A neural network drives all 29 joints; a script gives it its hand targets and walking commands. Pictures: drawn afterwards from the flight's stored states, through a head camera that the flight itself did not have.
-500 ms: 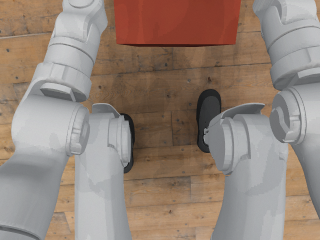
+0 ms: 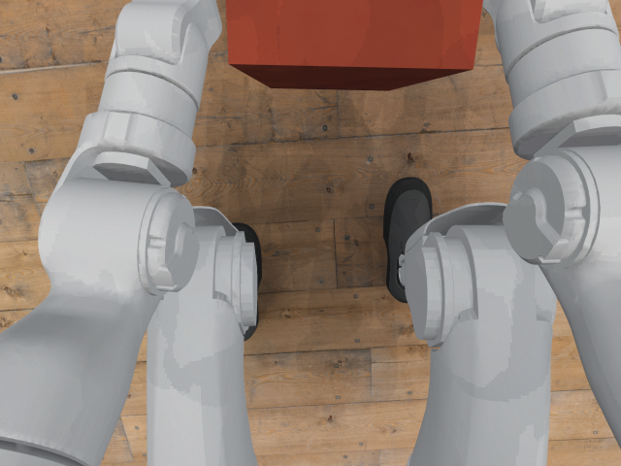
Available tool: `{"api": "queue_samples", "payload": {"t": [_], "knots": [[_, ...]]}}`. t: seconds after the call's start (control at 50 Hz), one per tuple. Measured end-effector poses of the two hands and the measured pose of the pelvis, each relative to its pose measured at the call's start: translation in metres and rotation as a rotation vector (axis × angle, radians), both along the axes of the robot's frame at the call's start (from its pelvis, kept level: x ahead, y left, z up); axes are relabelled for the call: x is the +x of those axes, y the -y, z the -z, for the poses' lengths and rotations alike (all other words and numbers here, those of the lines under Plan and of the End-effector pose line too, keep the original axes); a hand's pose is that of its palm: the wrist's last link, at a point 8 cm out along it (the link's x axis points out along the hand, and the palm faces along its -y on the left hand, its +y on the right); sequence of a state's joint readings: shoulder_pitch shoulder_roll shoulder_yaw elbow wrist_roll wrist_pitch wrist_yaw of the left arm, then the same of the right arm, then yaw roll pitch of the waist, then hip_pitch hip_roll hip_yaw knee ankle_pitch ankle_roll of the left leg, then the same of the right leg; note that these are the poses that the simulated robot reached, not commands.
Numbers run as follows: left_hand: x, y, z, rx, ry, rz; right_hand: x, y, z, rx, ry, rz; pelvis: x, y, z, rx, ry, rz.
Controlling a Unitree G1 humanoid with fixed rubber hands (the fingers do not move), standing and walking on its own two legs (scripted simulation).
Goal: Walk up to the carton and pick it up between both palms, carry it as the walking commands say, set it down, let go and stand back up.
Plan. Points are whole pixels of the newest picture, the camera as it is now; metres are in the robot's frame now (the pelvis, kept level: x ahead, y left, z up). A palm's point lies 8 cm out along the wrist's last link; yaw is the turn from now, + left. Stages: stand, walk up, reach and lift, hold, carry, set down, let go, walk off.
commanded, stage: reach and lift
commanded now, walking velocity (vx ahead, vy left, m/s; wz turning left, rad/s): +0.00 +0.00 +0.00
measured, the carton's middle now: out of the picture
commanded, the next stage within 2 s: none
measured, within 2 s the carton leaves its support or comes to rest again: leaves its support in 0.48 s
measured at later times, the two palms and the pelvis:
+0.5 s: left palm out of the picture +0.55 +0.09 -0.18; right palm out of the picture +0.55 -0.17 -0.16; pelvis +0.00 +0.00 +0.00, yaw +0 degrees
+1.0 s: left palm out of the picture +0.54 +0.08 -0.12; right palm out of the picture +0.54 -0.18 -0.10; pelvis -0.01 -0.01 +0.04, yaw +1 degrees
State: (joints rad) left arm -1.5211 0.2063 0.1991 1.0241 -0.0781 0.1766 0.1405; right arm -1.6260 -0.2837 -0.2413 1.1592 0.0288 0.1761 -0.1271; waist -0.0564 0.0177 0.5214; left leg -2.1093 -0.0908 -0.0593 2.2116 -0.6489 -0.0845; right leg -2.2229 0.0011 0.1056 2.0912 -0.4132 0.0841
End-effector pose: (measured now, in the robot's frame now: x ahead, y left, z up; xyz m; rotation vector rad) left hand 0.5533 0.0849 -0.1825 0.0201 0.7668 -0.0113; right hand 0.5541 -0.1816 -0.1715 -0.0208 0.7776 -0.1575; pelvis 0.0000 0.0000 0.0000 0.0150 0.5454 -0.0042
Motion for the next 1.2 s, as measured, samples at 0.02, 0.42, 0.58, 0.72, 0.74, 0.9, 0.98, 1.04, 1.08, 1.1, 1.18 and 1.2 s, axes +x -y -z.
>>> {"api": "queue_samples", "payload": {"t": [0.02,0.42,0.58,0.72,0.74,0.9,0.98,1.04,1.08,1.1,1.18,1.2], "knots": [[0.000,0.000,0.000,-0.002,-0.002,0.003,0.000,0.000,0.000,0.000,-0.002,-0.007,0.000,0.000,0.002,0.000,0.004,-0.002],[0.000,-0.004,-0.001,0.010,-0.007,0.002,0.000,-0.004,-0.007,-0.027,-0.007,-0.051,-0.003,-0.003,0.000,-0.025,-0.002,-0.025],[-0.002,-0.002,-0.013,0.044,-0.009,-0.006,0.002,-0.010,-0.023,-0.068,0.002,0.012,-0.004,-0.002,-0.006,-0.024,0.009,-0.023],[-0.006,0.006,-0.027,0.024,-0.005,-0.016,-0.002,-0.003,-0.040,-0.042,0.025,0.048,-0.005,0.000,-0.017,-0.009,0.019,-0.014],[-0.007,0.007,-0.029,0.024,-0.003,-0.018,-0.003,-0.002,-0.042,-0.037,0.028,0.051,-0.005,0.001,-0.019,-0.007,0.020,-0.012],[-0.012,0.011,-0.051,0.009,0.002,-0.041,-0.012,0.003,-0.060,-0.015,0.043,0.069,-0.006,0.006,-0.032,0.015,0.040,0.002],[-0.011,0.010,-0.063,0.007,0.011,-0.042,-0.016,0.002,-0.067,-0.011,0.054,0.077,-0.007,0.008,-0.039,0.022,0.048,0.001],[-0.011,0.009,-0.072,0.016,0.018,-0.039,-0.019,0.001,-0.072,0.001,0.061,0.085,-0.007,0.009,-0.042,0.023,0.055,0.001],[-0.011,0.008,-0.078,0.016,0.023,-0.043,-0.021,0.000,-0.076,0.007,0.067,0.089,-0.008,0.009,-0.045,0.024,0.058,0.000],[-0.011,0.007,-0.081,0.017,0.027,-0.043,-0.021,0.000,-0.078,0.008,0.071,0.090,-0.008,0.010,-0.047,0.024,0.059,0.001],[-0.011,0.005,-0.092,0.016,0.040,-0.045,-0.026,-0.002,-0.084,0.016,0.084,0.099,-0.009,0.009,-0.052,0.024,0.066,-0.001],[-0.011,0.005,-0.094,0.017,0.039,-0.044,-0.027,-0.003,-0.084,0.016,0.083,0.101,-0.009,0.009,-0.053,0.023,0.067,-0.001]]}}
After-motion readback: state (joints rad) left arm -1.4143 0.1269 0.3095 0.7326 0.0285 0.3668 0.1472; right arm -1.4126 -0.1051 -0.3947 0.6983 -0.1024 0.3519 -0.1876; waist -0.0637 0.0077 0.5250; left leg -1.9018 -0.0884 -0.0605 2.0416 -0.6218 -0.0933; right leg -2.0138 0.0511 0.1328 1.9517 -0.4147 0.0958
